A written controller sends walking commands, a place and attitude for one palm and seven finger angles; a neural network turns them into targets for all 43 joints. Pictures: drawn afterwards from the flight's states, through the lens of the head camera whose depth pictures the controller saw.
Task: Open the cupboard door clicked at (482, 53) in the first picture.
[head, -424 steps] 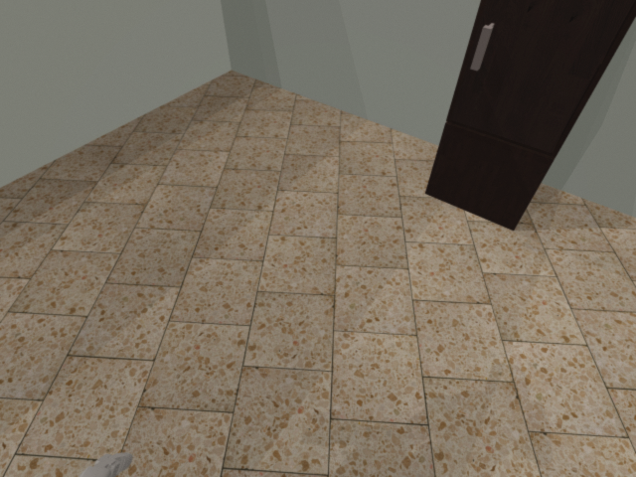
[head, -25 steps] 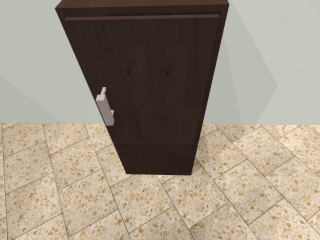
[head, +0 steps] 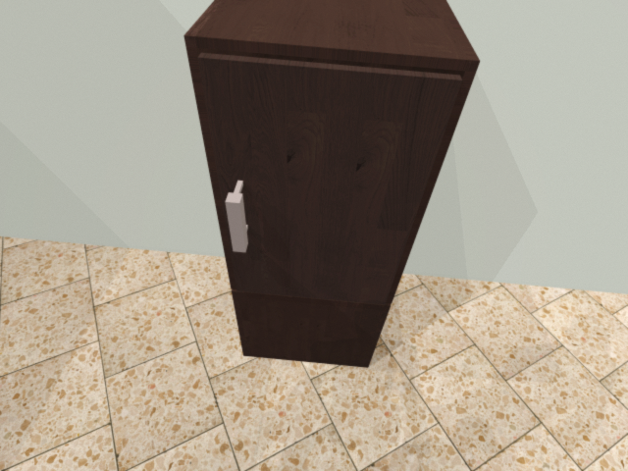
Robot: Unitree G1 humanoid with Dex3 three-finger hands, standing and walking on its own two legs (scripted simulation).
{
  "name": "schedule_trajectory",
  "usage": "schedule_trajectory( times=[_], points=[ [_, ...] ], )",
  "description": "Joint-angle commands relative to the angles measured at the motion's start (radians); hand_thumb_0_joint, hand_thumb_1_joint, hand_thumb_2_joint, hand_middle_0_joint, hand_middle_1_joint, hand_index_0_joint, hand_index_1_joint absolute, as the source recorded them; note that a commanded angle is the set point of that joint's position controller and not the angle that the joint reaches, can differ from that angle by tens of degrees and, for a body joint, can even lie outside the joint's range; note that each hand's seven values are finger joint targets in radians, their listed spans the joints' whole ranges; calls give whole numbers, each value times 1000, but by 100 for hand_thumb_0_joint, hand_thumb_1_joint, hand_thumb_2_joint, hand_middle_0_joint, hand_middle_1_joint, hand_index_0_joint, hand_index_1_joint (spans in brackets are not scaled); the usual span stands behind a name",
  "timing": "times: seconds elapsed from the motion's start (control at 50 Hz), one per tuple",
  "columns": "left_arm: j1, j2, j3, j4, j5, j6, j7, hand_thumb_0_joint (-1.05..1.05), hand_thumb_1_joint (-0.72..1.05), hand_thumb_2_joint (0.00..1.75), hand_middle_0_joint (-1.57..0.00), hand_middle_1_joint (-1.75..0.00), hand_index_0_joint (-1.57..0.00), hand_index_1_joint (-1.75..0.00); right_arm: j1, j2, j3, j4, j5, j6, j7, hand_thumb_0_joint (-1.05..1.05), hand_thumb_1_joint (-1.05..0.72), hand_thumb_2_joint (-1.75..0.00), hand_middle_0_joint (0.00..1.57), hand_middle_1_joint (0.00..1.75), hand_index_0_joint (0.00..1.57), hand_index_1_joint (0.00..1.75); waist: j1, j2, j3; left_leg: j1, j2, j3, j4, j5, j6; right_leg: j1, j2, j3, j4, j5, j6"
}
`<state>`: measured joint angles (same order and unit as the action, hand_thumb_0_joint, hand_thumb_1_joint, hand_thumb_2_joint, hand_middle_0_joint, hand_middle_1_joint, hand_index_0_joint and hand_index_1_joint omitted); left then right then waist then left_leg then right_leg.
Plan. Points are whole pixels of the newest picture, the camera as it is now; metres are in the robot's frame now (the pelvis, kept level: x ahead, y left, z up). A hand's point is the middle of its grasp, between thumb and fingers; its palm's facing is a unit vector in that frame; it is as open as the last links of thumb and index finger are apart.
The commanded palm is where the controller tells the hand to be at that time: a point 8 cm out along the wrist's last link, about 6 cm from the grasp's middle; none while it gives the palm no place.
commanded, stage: come to a stop and stand still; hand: left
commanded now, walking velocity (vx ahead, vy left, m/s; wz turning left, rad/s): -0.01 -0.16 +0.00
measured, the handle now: (240, 216) +0.57 +0.18 -0.05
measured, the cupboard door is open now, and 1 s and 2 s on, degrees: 0 0 0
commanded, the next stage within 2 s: look again from close up in 0.24 s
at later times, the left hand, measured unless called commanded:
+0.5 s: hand out of the picture -0.02 +0.15 -0.18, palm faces +0.02 -0.98 -0.19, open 7.3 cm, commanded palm none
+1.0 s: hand out of the picture -0.02 +0.15 -0.17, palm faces +0.01 -0.98 -0.20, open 7.3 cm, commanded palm none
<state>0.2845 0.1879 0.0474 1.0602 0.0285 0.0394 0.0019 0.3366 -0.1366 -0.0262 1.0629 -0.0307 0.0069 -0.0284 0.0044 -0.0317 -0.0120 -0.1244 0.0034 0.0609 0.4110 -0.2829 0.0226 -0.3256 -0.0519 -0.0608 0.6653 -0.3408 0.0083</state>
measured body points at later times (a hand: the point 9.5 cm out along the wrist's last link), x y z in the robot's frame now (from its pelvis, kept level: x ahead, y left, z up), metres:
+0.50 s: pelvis -0.02 -0.01 -0.01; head -0.01 -0.02 +0.44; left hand -0.02 +0.20 -0.16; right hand -0.01 -0.24 -0.17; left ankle -0.03 +0.10 -0.74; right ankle +0.00 -0.12 -0.74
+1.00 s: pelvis -0.01 -0.02 +0.00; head +0.01 -0.03 +0.45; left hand -0.02 +0.20 -0.16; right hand -0.04 -0.22 -0.17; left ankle -0.03 +0.10 -0.74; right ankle +0.00 -0.12 -0.74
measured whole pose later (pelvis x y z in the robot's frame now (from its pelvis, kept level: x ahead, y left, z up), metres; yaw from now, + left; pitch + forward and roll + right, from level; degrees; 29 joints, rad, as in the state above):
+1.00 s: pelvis -0.01 -0.02 +0.00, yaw +0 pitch -1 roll +1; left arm 0.29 0.13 -0.01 1.12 0.01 -0.02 0.02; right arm 0.34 -0.13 0.02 1.12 -0.02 -0.02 -0.03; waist 0.00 0.02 0.04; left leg -0.16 0.01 0.06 0.45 -0.28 0.00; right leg -0.24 -0.02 -0.07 0.50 -0.25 -0.03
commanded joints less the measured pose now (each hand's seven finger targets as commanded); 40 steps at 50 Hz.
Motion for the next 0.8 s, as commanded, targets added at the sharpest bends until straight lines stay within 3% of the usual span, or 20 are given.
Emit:
schedule_trajectory(
  times=[0.0,0.04,0.06,0.1,0.12,0.14,0.16,0.22,0.3,0.32,0.34,0.38,0.4,0.42,0.5,0.52,0.58,0.62,0.68,0.78],
  points=[
    [-48,7,-9,-56,-9,-40,1,0,90,90,-20,-30,-20,-30,44,-132,-15,-9,0,-33,-20,0,-90,-90,20,30,20,30,-22,134,105,19,233,-184,-148,381,103,-49,2,-2,-83,-10,8],
    [4,10,-8,-32,-16,-43,6,0,90,90,-20,-30,-20,-30,59,-143,-17,8,6,-32,-28,0,-90,-90,20,30,20,30,-10,118,45,62,215,-153,-53,560,77,50,9,-8,-223,98,3],
    [44,23,-5,-11,-17,-46,10,0,90,90,-20,-30,-20,-30,64,-139,-20,13,11,-32,-30,0,-90,-90,20,30,20,30,-2,101,14,33,194,-130,-5,564,53,140,-4,13,-275,224,-7],
    [95,54,-2,14,-19,-46,23,0,90,90,-20,-30,-20,-30,58,-99,-15,15,21,-32,-29,0,-90,-90,20,30,20,30,3,50,-16,-88,138,-72,29,456,3,295,-84,75,-222,572,-39],
    [99,59,-4,22,-19,-43,25,0,90,90,-20,-30,-20,-30,50,-81,-12,15,23,-31,-28,0,-90,-90,20,30,20,30,1,46,-7,-98,121,-62,8,361,-9,287,-106,73,-202,613,-47],
    [94,54,-5,23,-17,-43,27,0,90,90,-20,-30,-20,-30,45,-80,-13,24,21,-22,-29,0,-90,-90,20,30,20,30,-4,-23,-16,-81,120,-56,9,326,-16,271,-94,78,-193,622,-54],
    [78,41,-7,22,-18,-43,29,0,90,90,-20,-30,-20,-30,50,-82,-13,34,21,-18,-30,0,-90,-90,20,30,20,30,-8,-48,-1,-73,123,-54,2,313,-19,249,-87,71,-196,604,-55],
    [64,23,-14,23,-19,-41,34,0,90,90,-20,-30,-20,-30,45,-62,-6,56,20,-15,-29,0,-90,-90,20,30,20,30,-8,7,40,-59,125,-58,-27,286,-15,203,-73,70,-229,485,-42],
    [53,21,-21,34,-19,-44,36,0,90,90,-20,-30,-20,-30,37,-46,1,68,19,-12,-23,0,-90,-90,20,30,20,30,-8,11,79,-72,115,-64,-60,148,-12,175,-63,90,-292,325,-38],
    [140,80,-19,61,-6,-66,79,0,90,90,-20,-30,-20,-30,-64,-117,-6,-8,26,-33,-12,0,-90,-90,20,30,20,30,38,-47,104,-143,109,-19,168,221,-30,159,-113,136,-232,822,-16],
    [116,102,-17,24,-15,-84,71,0,90,90,-20,-30,-20,-30,-9,-54,0,-39,26,-23,-5,0,-90,-90,20,30,20,30,-15,-50,15,-147,65,-44,160,-93,-21,191,-174,194,-277,638,-60],
    [46,84,-28,-1,-11,-82,54,0,90,90,-20,-30,-20,-30,49,-39,8,-13,22,-22,2,0,-90,-90,20,30,20,30,-42,40,21,-76,62,-40,86,-42,-20,78,-128,158,-312,183,-98],
    [34,72,-27,-5,-14,-82,50,0,90,90,-20,-30,-20,-30,73,-41,12,-10,13,-25,7,0,-90,-90,20,30,20,30,-45,99,30,-64,75,-55,63,10,-6,50,-89,126,-289,84,-89],
    [31,62,-27,-13,-15,-78,46,0,90,90,-20,-30,-20,-30,70,-53,13,-18,11,-27,8,0,-90,-90,20,30,20,30,-38,116,52,-106,93,-78,37,16,3,49,-63,110,-281,23,-78],
    [38,48,-36,-6,-13,-68,34,0,90,90,-20,-30,-20,-30,39,-74,19,-43,12,-31,5,0,-90,-90,20,30,20,30,-16,92,132,-188,102,-113,-49,-47,20,63,-35,99,-272,-1,-63],
    [44,44,-37,-4,-14,-67,31,0,90,90,-20,-30,-20,-30,37,-79,21,-45,12,-31,5,0,-90,-90,20,30,20,30,-11,61,145,-199,98,-116,-62,-70,20,62,-33,104,-276,-15,-61],
    [52,41,-40,1,-16,-66,29,0,90,90,-20,-30,-20,-30,46,-91,23,-40,12,-34,4,0,-90,-90,20,30,20,30,-9,17,141,-186,90,-110,-76,-72,21,65,-37,113,-285,-20,-57],
    [52,44,-40,1,-16,-67,29,0,90,90,-20,-30,-20,-30,51,-93,27,-34,13,-37,4,0,-90,-90,20,30,20,30,-8,35,138,-181,91,-114,-87,-60,21,73,-38,108,-277,2,-55],
    [55,45,-40,5,-16,-68,29,0,90,90,-20,-30,-20,-30,56,-90,28,-23,13,-36,4,0,-90,-90,20,30,20,30,-7,-4,131,-167,85,-102,-80,-50,19,75,-45,115,-286,-2,-55],
    [55,46,-38,12,-18,-71,28,0,90,90,-20,-30,-20,-30,63,-80,31,1,14,-38,3,0,-90,-90,20,30,20,30,-6,-1,113,-141,80,-86,-65,-5,15,81,-56,121,-293,23,-58]
  ],
)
